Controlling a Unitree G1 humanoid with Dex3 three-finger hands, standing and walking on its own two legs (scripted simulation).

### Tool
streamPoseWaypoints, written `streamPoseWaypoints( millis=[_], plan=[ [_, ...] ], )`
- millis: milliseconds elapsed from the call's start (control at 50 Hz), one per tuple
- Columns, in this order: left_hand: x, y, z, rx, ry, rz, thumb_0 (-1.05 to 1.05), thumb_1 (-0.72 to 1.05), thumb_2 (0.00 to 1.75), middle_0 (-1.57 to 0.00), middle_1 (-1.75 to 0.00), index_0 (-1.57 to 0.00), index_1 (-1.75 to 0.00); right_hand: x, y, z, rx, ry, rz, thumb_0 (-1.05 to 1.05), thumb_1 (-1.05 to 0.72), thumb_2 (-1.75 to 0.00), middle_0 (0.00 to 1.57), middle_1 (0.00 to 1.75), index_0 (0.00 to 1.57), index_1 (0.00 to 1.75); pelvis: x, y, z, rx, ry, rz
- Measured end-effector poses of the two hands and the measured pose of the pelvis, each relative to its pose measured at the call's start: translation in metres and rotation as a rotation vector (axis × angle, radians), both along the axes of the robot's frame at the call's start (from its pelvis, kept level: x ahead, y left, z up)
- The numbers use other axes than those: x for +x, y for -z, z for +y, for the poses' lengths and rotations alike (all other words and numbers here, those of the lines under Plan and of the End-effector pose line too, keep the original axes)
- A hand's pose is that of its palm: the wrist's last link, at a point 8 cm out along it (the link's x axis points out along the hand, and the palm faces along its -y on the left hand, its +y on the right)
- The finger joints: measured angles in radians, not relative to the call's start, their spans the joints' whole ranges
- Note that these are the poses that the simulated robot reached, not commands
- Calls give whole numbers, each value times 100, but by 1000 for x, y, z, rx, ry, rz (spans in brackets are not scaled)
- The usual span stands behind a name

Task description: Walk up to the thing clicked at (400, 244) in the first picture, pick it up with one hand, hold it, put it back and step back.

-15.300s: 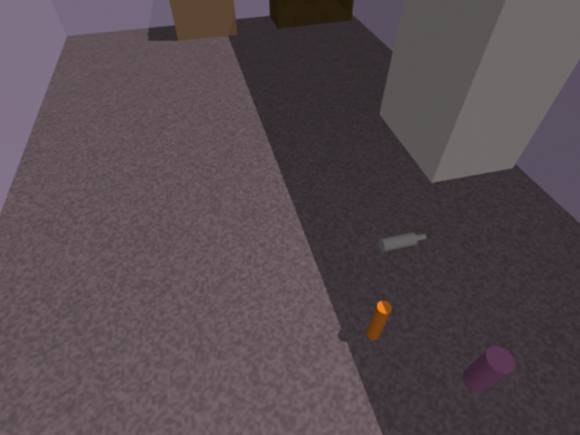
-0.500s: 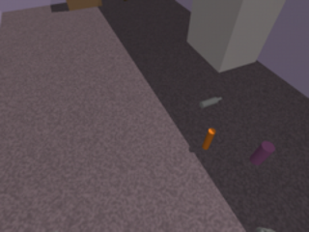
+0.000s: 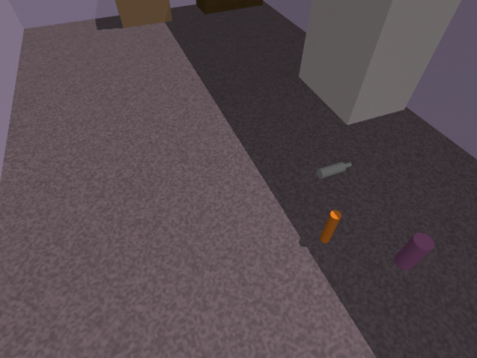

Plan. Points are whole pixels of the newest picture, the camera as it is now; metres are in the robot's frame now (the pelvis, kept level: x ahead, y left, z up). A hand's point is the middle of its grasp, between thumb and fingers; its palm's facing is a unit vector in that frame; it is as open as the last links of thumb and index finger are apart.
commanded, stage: stand
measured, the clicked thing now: (335, 169) +1.18 -0.60 -0.75
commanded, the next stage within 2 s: none
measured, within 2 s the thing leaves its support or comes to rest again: neither
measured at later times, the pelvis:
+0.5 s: pelvis +0.00 +0.00 +0.00, yaw +2 degrees
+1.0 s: pelvis +0.00 +0.00 +0.00, yaw +3 degrees
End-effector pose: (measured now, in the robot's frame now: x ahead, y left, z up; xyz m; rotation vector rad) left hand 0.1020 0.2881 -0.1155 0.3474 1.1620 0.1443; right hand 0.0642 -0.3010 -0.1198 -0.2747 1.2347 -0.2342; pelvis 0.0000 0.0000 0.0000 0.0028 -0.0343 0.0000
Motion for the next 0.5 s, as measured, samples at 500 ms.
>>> streamPoseWaypoints(
  millis=[500],
  plan=[
    [-52, 1, 13, 12, -89, 78, 1, 90, 90, -21, -30, -21, -30, 19, -3, 9, 3, -59, -18, 0, -90, -90, 20, 30, 20, 30, -1, -3, 3, 0, -37, -1]
  ],
)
